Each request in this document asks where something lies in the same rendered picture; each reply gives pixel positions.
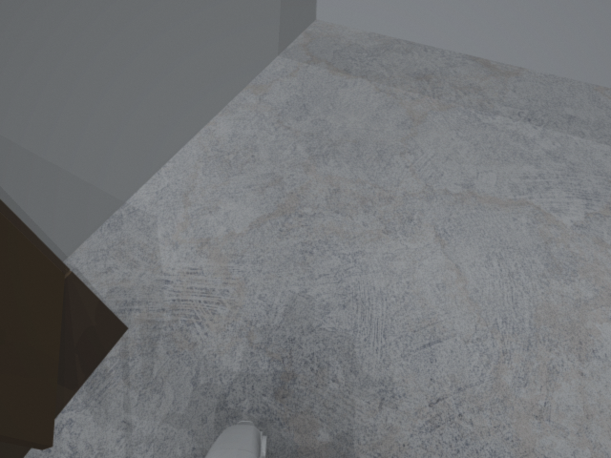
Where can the cupboard door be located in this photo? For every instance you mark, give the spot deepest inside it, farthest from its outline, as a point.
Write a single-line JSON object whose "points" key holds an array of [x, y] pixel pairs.
{"points": [[31, 303]]}

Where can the left robot thigh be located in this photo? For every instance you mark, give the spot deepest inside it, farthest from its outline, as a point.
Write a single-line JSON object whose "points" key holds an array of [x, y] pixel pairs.
{"points": [[239, 441]]}

